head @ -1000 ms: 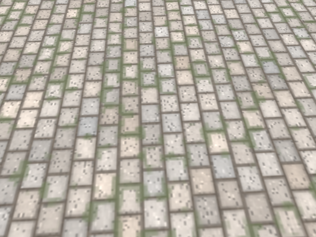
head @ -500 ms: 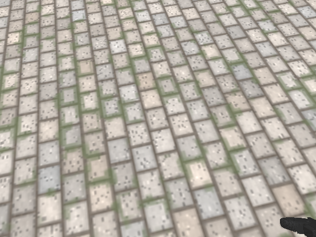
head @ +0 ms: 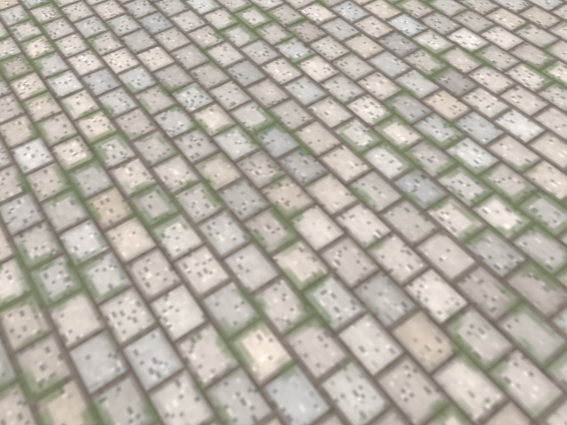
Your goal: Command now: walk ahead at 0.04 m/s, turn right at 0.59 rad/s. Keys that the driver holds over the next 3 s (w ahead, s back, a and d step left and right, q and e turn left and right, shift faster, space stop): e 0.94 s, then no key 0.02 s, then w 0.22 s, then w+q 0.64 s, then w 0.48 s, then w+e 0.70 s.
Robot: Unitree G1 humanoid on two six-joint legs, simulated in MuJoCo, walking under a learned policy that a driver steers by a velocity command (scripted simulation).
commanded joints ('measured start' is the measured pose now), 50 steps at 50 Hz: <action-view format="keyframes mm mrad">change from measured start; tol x32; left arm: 1 108 101 43 -35 6 -10 -8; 50 92 179 53 -75 10 -79 -4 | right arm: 1 -30 -150 -40 -44 20 0 -1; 50 -29 -150 -43 -110 11 -10 3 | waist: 1 49 110 -167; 3 2 -333 -115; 24 -18 -161 -173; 27 22 272 -150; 50 59 -144 -166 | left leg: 1 65 217 -131 -42 -7 122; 4 -388 -69 -165 627 -537 -75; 9 -327 -54 -229 727 -223 -69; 22 -91 -119 -260 175 -238 -62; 27 208 347 -691 -134 334 280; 42 231 240 -217 -88 294 202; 45 148 208 -144 54 183 107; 47 -309 -2 -20 566 -551 -79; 50 -401 5 -223 732 -379 -43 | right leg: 1 197 47 -42 -210 106 -64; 4 265 -326 555 -428 462 -372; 23 243 -83 537 -291 437 -221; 27 -190 187 195 230 -347 -10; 31 -240 104 165 505 -129 66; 43 32 37 -31 -85 -12 27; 47 503 -278 477 -327 806 -229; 50 372 -225 417 -435 152 -281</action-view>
